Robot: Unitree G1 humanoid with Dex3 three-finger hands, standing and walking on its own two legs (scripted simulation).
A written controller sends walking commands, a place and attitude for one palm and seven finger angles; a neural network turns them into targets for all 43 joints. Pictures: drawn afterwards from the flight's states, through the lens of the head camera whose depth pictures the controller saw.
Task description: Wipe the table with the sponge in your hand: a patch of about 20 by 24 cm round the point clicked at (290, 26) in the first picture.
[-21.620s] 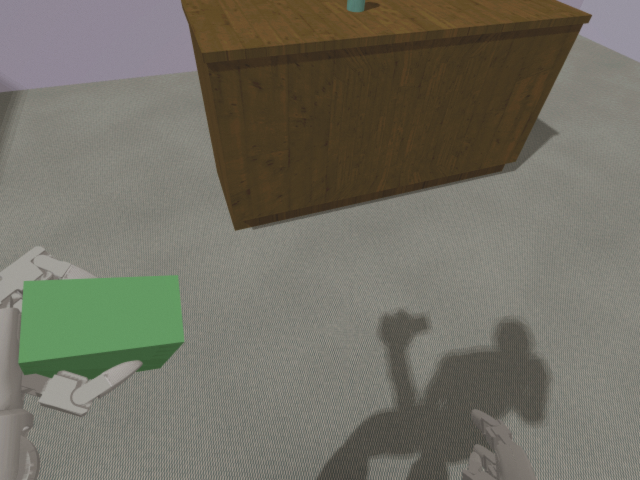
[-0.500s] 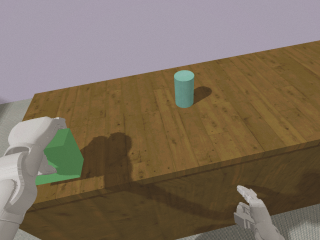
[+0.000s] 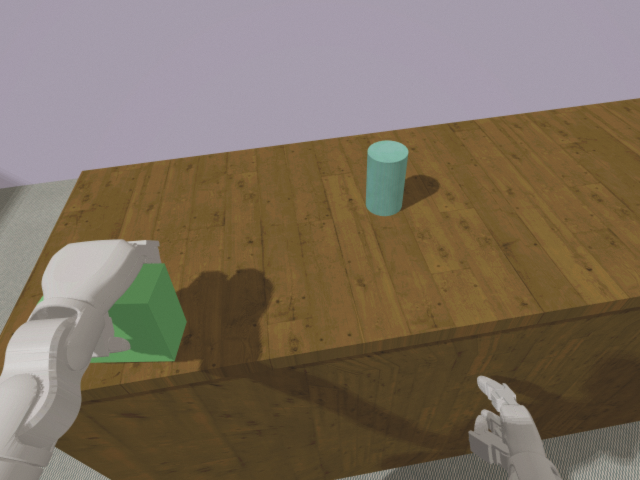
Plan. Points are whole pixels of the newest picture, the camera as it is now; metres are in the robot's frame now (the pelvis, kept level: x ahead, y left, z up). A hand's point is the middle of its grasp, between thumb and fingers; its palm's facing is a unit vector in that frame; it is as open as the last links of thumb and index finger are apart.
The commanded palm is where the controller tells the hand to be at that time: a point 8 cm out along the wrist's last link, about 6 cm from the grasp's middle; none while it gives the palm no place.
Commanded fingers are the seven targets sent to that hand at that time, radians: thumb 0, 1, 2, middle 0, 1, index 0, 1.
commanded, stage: lower the sponge onto the table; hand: left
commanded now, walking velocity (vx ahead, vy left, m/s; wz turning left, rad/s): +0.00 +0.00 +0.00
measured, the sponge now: (126, 323) +0.25 +0.30 +0.07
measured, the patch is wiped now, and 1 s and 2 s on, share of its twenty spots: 0.05 0.05 0.05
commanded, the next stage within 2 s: wipe forward along the first lane in 0.94 s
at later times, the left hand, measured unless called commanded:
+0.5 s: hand (115, 291) +0.26 +0.31 +0.12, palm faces +0.03 -0.04 -1.00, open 9.9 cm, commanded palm +0.23 +0.30 +0.18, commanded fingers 0.00 0.10 1.30 -1.20 -1.60 -1.20 -1.60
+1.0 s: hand (118, 300) +0.26 +0.30 +0.11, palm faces +0.00 -0.04 -1.00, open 9.9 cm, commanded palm +0.23 +0.31 +0.16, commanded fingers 0.00 0.10 1.30 -1.20 -1.60 -1.20 -1.60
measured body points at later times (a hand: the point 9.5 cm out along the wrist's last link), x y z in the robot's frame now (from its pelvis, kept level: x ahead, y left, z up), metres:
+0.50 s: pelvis +0.01 +0.01 +0.00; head +0.00 -0.02 +0.45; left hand +0.26 +0.31 +0.17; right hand +0.24 -0.19 -0.09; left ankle +0.03 +0.10 -0.74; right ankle -0.01 -0.10 -0.74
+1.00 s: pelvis +0.01 -0.01 +0.00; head +0.00 -0.04 +0.45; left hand +0.25 +0.30 +0.16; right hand +0.23 -0.22 -0.09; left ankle +0.03 +0.10 -0.74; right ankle -0.01 -0.10 -0.74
